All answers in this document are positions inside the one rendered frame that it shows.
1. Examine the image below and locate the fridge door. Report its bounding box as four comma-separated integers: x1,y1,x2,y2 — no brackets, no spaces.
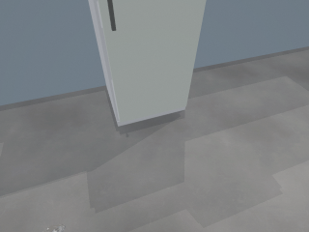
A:
98,0,207,123

